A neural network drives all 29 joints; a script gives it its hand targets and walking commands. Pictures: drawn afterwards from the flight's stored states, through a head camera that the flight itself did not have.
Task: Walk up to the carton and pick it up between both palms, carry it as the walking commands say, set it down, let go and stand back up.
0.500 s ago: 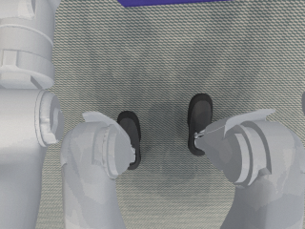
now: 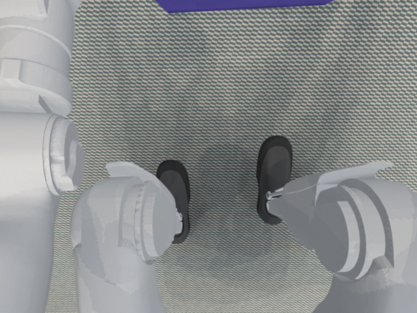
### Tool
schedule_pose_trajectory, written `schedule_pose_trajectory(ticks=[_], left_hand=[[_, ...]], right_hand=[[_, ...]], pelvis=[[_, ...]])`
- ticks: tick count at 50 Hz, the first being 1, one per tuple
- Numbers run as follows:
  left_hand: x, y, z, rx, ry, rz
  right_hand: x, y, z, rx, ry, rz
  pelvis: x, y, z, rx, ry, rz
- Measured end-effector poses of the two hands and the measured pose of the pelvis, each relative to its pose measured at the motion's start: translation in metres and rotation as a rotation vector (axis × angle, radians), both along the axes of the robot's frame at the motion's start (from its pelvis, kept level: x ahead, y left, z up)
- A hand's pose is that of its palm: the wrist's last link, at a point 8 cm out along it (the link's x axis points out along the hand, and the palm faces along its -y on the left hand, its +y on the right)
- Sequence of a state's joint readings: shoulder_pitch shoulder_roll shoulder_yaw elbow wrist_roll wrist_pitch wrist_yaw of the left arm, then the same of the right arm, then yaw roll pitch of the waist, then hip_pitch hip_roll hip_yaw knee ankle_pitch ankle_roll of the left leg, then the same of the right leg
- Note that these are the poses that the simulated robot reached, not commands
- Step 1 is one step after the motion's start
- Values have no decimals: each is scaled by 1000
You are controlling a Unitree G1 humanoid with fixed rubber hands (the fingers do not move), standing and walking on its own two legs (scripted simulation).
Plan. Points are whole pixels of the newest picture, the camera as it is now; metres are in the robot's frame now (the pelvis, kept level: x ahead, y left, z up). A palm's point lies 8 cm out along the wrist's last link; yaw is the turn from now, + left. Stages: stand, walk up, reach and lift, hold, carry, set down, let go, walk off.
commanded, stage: reach and lift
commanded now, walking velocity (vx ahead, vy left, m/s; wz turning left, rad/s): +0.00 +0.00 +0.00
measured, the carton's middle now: out of the picture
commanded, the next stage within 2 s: none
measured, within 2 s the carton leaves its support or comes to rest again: leaves its support in 1.54 s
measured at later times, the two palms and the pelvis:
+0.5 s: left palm out of the picture +0.56 +0.13 -0.19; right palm out of the picture +0.57 -0.25 -0.17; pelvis +0.00 +0.00 +0.01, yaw -1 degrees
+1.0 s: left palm out of the picture +0.56 +0.12 -0.19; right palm out of the picture +0.57 -0.24 -0.17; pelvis +0.00 -0.01 +0.01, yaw +0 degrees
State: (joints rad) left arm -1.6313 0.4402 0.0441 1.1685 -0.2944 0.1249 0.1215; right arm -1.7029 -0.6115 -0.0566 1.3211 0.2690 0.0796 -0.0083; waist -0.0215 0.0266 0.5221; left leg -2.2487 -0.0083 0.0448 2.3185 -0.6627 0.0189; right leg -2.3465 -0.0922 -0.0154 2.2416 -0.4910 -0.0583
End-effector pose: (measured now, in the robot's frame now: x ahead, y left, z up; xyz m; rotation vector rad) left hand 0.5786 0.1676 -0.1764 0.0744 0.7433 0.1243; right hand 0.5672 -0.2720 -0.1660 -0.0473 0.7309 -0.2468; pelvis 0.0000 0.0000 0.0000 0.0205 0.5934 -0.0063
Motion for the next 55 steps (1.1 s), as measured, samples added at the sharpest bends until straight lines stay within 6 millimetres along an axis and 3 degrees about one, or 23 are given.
schedule_pose_trajectory(ticks=[9,18,29,39,55], left_hand=[[-23,-2,-18,-2,50,-8],[2,-26,3,-36,-9,-41],[-21,-48,-21,-51,42,-82],[-18,-44,-11,-16,37,-77],[-20,-42,-14,-77,40,-62]], right_hand=[[-16,17,-24,29,55,36],[1,21,-4,9,11,39],[-2,22,-7,-2,7,40],[-2,27,-6,6,19,38],[-1,28,-7,33,22,51]], pelvis=[[-3,-3,6,1,20,-3],[-3,-1,6,-4,12,-2],[0,0,11,-6,25,-9],[-2,-3,12,5,15,-11],[-4,-6,7,10,11,0]])
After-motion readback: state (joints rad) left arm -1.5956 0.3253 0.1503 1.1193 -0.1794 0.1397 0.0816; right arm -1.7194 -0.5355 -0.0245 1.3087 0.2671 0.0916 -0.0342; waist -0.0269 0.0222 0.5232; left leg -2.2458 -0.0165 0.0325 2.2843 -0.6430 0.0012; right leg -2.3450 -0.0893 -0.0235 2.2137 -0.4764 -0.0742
